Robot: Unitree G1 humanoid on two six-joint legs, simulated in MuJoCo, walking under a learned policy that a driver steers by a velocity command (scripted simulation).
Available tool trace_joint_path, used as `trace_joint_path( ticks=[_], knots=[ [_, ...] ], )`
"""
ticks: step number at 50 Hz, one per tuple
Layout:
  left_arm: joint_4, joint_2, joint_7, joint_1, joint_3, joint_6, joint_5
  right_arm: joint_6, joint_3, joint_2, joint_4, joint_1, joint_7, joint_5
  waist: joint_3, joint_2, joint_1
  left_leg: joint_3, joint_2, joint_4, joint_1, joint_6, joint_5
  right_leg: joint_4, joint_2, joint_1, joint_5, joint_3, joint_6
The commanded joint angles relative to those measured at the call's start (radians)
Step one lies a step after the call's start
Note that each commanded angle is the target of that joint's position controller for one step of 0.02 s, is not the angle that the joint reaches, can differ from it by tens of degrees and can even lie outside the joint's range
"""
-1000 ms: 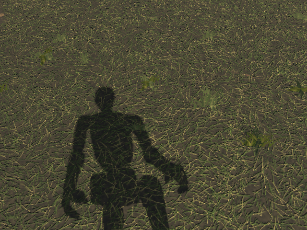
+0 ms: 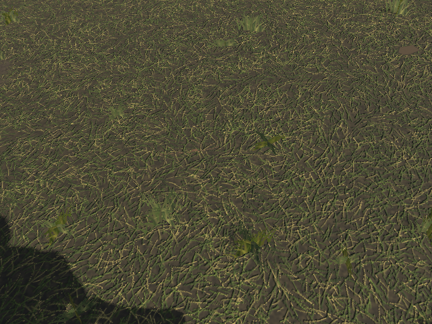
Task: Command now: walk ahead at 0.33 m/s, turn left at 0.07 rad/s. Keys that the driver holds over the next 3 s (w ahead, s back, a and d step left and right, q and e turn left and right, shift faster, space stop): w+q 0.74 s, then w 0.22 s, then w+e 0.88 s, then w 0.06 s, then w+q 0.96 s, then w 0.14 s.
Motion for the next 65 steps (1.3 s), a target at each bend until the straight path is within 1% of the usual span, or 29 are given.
trace_joint_path(
  ticks=[1,6,14,16,18,19,20,21,23,24,26,29,34,38,41,42,43,44,45,46,47,48,49,51,54,57,60,63,65],
  knots=[
    [-0.024,0.154,0.005,0.044,0.039,-0.037,0.005,-0.013,-0.02,-0.074,-0.05,-0.036,0.01,0.007,0.033,-0.132,0.031,-0.04,0.005,-0.046,-0.139,0.01,0.049,-0.237,-0.289,0.097,-0.233,0.243,-0.117],
    [0.009,0.161,0.016,0.079,0.042,-0.057,0.004,-0.022,-0.021,-0.059,-0.056,-0.073,0.014,0.001,0.065,-0.114,0.046,-0.067,-0.009,-0.137,-0.182,0.014,0.07,-0.262,-0.34,0.133,-0.277,0.189,-0.123],
    [0.057,0.18,0.012,0.11,0.056,-0.075,0.011,-0.034,-0.011,-0.045,-0.124,-0.186,0.036,0.003,0.105,-0.133,0.073,0.026,0.0,-0.316,-0.091,0.062,0.032,-0.191,-0.354,0.133,-0.161,0.041,-0.102],
    [0.064,0.199,0.009,0.099,0.061,-0.071,0.009,-0.038,-0.013,-0.051,-0.135,-0.166,0.036,0.002,0.091,-0.138,0.054,0.07,-0.028,-0.355,-0.006,0.094,0.004,-0.12,-0.358,0.116,-0.046,0.006,-0.086],
    [0.063,0.199,0.008,0.074,0.057,-0.063,0.0,-0.051,-0.028,-0.068,-0.086,0.001,0.023,-0.011,0.006,-0.073,-0.034,0.104,-0.113,-0.457,0.268,0.134,0.024,0.166,-0.297,0.023,0.266,-0.112,-0.041],
    [0.043,0.163,0.008,0.062,0.04,-0.061,0.008,-0.06,-0.056,-0.144,-0.035,0.19,0.008,-0.022,-0.113,0.061,-0.112,-0.077,-0.017,-0.532,0.497,0.18,-0.096,0.486,-0.227,-0.114,0.251,-0.191,0.008],
    [-0.038,0.066,-0.004,0.036,0.014,-0.068,0.012,-0.068,-0.083,-0.281,-0.042,0.262,-0.005,-0.01,-0.143,0.319,-0.109,-0.659,0.279,-0.707,0.706,0.304,-0.214,0.816,-0.044,-0.51,-0.319,-0.179,0.073],
    [-0.031,0.124,-0.004,-0.011,0.023,-0.07,0.03,-0.064,-0.073,-0.251,-0.044,0.233,-0.008,0.017,-0.119,0.16,-0.106,-0.754,0.292,-0.756,0.698,0.333,-0.145,0.922,-0.06,-0.629,-0.36,0.024,0.061],
    [-0.026,0.142,-0.017,-0.029,0.024,-0.085,0.007,-0.058,-0.052,-0.17,-0.056,0.132,-0.015,0.021,-0.009,-0.006,-0.042,-0.492,0.213,-0.704,0.547,0.288,0.142,0.869,-0.146,-0.598,-0.181,0.047,0.052],
    [-0.019,0.142,-0.016,-0.025,0.024,-0.079,0.014,-0.06,-0.044,-0.148,-0.068,0.086,-0.016,0.024,0.005,-0.026,-0.014,-0.416,0.166,-0.716,0.488,0.261,0.235,0.812,-0.162,-0.548,-0.15,0.044,0.061],
    [-0.006,0.136,-0.021,0.011,0.021,-0.047,0.032,-0.073,-0.033,-0.125,-0.075,0.054,-0.018,0.035,-0.011,0.016,0.019,-0.332,0.108,-0.735,0.426,0.25,0.401,0.777,-0.159,-0.472,-0.114,0.028,0.093],
    [-0.029,0.122,-0.023,-0.044,0.017,-0.023,0.03,-0.086,-0.039,-0.144,-0.053,0.097,-0.022,0.041,0.011,0.004,0.02,-0.292,0.076,-0.757,0.4,0.261,0.487,0.718,-0.147,-0.505,-0.06,0.009,0.125],
    [-0.098,0.102,-0.027,-0.246,0.002,-0.027,0.022,-0.085,-0.042,-0.142,-0.021,0.175,-0.029,0.038,0.052,0.022,-0.038,-0.29,0.039,-0.747,0.422,0.237,0.526,0.476,-0.116,-0.543,0.1,-0.004,0.139],
    [-0.141,0.105,-0.029,-0.347,-0.007,-0.04,0.009,-0.083,-0.045,-0.152,-0.006,0.211,-0.041,0.03,0.058,0.032,-0.069,-0.332,0.061,-0.714,0.476,0.22,0.592,0.314,-0.085,-0.489,0.162,-0.001,0.111],
    [-0.115,0.131,-0.022,-0.256,0.001,-0.05,0.009,-0.09,-0.041,-0.158,-0.002,0.166,-0.049,0.026,0.042,0.038,-0.019,-0.329,0.08,-0.67,0.47,0.172,0.722,0.219,-0.058,-0.28,0.13,-0.002,0.055],
    [-0.085,0.154,-0.013,-0.167,0.011,-0.054,0.008,-0.093,-0.043,-0.169,0.001,0.154,-0.05,0.022,0.002,0.043,0.016,-0.318,0.071,-0.581,0.483,0.155,0.868,0.216,-0.029,-0.172,0.071,-0.012,0.035],
    [-0.043,0.171,-0.001,-0.029,0.022,-0.062,0.007,-0.093,-0.043,-0.176,0.008,0.143,-0.045,0.019,-0.069,0.018,0.081,-0.281,0.031,-0.411,0.482,0.137,0.926,0.163,-0.011,-0.022,0.062,-0.029,0.014],
    [-0.02,0.209,0.014,0.107,0.034,-0.072,0.02,-0.095,-0.033,-0.145,0.003,0.148,-0.039,0.02,-0.16,-0.02,0.139,-0.254,-0.014,-0.183,0.366,0.123,0.739,0.154,-0.124,0.189,0.002,0.073,-0.021],
    [-0.021,0.317,0.023,0.193,0.062,-0.072,0.044,-0.095,-0.013,-0.047,-0.019,0.279,-0.034,0.053,-0.317,-0.244,0.096,-0.163,-0.153,0.183,0.097,0.079,0.223,0.123,-0.411,0.461,-0.149,0.523,-0.142],
    [-0.005,0.285,0.01,0.155,0.061,-0.058,0.018,-0.091,-0.014,-0.087,-0.002,0.3,-0.036,0.031,-0.311,-0.284,0.069,-0.156,-0.204,0.309,-0.049,0.083,-0.209,-0.034,-0.477,0.429,-0.198,0.821,-0.191],
    [-0.021,0.21,0.005,0.054,0.046,-0.054,0.002,-0.085,-0.018,-0.112,-0.001,0.217,-0.036,0.011,-0.132,-0.145,0.038,-0.172,-0.137,0.342,-0.102,0.088,-0.126,-0.056,-0.443,0.268,-0.288,0.699,-0.182],
    [-0.025,0.147,0.001,-0.001,0.032,-0.058,0.0,-0.086,-0.013,-0.111,-0.011,0.134,-0.028,0.005,-0.046,-0.059,0.038,-0.162,-0.1,0.293,-0.092,0.089,-0.057,-0.074,-0.395,0.148,-0.244,0.557,-0.162],
    [-0.01,0.127,0.001,-0.01,0.024,-0.061,0.004,-0.084,-0.011,-0.1,-0.025,0.089,-0.02,0.002,0.0,-0.071,0.026,-0.147,-0.076,0.241,-0.08,0.09,-0.036,-0.095,-0.341,0.078,-0.145,0.458,-0.14],
    [0.027,0.122,-0.001,0.012,0.018,-0.073,-0.005,-0.069,-0.004,-0.083,-0.027,0.091,-0.008,-0.016,0.012,-0.124,-0.009,-0.109,-0.04,0.167,-0.031,0.072,-0.025,-0.115,-0.277,0.011,0.036,0.347,-0.128],
    [0.064,0.139,-0.01,0.067,0.024,-0.088,-0.02,-0.064,0.01,-0.056,-0.04,0.045,-0.002,-0.022,0.01,-0.118,-0.013,-0.058,-0.014,0.071,-0.062,0.036,0.002,-0.14,-0.249,0.011,0.178,0.291,-0.16],
    [0.091,0.15,-0.006,0.111,0.03,-0.08,-0.022,-0.065,0.028,-0.037,-0.089,-0.106,0.0,-0.015,0.056,-0.112,0.015,-0.029,0.007,-0.108,-0.106,-0.006,0.106,-0.178,-0.217,-0.007,0.154,0.252,-0.161],
    [0.112,0.163,-0.006,0.16,0.039,-0.075,-0.022,-0.07,0.04,-0.028,-0.12,-0.218,0.001,-0.004,0.056,-0.11,0.05,-0.012,-0.011,-0.268,-0.068,-0.025,0.213,-0.161,-0.196,0.003,0.191,0.235,-0.137],
    [0.125,0.174,-0.005,0.204,0.044,-0.069,-0.016,-0.077,0.041,-0.037,-0.143,-0.29,-0.007,0.006,0.04,-0.111,0.075,-0.008,-0.038,-0.343,-0.03,-0.027,0.237,-0.096,-0.204,0.045,0.277,0.256,-0.123],
    [0.123,0.185,-0.001,0.202,0.05,-0.064,-0.011,-0.084,0.037,-0.05,-0.154,-0.298,-0.014,0.009,0.032,-0.122,0.068,-0.019,-0.05,-0.386,0.014,-0.015,0.189,-0.045,-0.218,0.064,0.309,0.29,-0.11]
  ],
)
Next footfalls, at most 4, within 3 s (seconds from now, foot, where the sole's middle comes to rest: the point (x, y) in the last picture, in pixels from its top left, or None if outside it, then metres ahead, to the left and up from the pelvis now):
0.36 left None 0.20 0.18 -0.78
0.88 right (187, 307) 0.58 0.16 -0.78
1.38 left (105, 272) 0.71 0.44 -0.78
1.90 right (164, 198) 1.02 0.27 -0.78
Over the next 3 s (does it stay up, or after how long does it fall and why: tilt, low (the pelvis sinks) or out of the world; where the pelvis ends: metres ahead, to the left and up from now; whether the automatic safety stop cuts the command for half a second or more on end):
stays up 1.47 0.41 -0.03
